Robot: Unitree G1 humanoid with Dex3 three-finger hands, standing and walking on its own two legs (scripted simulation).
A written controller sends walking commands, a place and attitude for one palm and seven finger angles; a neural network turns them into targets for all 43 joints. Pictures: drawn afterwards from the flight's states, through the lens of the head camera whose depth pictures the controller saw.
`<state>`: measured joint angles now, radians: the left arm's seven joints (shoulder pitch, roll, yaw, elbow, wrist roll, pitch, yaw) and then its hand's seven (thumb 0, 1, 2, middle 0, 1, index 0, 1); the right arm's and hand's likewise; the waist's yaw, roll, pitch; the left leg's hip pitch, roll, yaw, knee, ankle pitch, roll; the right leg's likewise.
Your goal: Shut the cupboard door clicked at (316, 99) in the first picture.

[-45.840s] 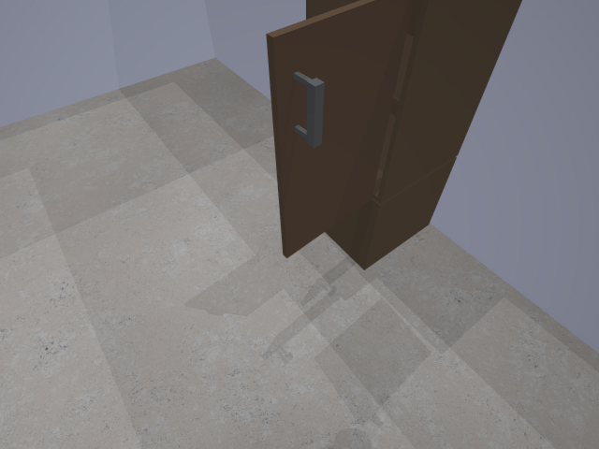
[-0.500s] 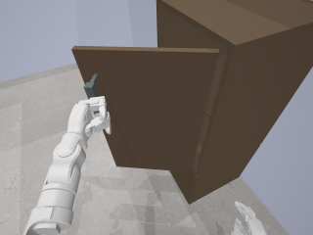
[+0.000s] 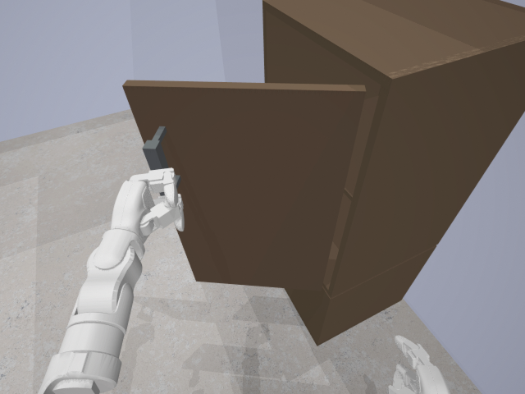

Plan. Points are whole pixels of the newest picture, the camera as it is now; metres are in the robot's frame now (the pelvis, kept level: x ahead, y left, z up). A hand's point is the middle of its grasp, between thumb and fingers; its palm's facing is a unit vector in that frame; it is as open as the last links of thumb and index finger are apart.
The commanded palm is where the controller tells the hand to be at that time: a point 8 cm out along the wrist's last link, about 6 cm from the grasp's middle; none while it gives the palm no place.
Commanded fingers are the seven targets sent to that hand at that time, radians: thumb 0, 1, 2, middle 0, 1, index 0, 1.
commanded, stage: push the door shut along its arc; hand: left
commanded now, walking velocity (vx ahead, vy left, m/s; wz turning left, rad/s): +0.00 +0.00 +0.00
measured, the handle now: (165, 166) +0.44 +0.19 +0.12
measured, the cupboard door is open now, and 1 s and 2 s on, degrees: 59 45 23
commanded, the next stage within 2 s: pull the fist back off the door in 1.80 s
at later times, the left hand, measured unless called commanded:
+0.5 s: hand (180, 185) +0.40 +0.15 +0.13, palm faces -0.16 -0.99 -0.04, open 3.1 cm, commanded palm +0.40 +0.19 +0.13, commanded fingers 0.00 0.90 0.90 -1.30 -1.50 -1.30 -1.50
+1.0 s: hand (217, 158) +0.46 +0.10 +0.13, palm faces -0.33 -0.94 -0.01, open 3.1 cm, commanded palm +0.46 +0.16 +0.13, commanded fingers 0.00 0.90 0.90 -1.30 -1.50 -1.30 -1.50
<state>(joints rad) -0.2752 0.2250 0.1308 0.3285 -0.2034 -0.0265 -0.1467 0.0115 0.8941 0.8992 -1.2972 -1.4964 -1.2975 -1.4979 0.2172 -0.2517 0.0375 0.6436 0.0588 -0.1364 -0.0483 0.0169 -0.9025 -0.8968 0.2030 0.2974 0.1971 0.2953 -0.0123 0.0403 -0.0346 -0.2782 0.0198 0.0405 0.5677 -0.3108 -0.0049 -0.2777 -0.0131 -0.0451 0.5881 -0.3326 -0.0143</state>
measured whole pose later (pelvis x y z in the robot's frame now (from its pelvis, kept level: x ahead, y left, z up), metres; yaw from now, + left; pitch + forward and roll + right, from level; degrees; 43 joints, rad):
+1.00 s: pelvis -0.02 +0.02 -0.01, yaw -1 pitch +10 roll +0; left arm -0.95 0.36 0.20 1.11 -0.17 -0.22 -0.38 0.01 0.90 0.90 -1.30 -1.50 -1.30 -1.50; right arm 0.38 -0.29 0.02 0.72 0.02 -0.14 -0.04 0.01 -0.90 -0.90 0.20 0.30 0.20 0.30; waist -0.15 0.03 -0.04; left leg -0.54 0.01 0.06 0.71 -0.33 0.02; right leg -0.54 -0.02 -0.03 0.71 -0.34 0.00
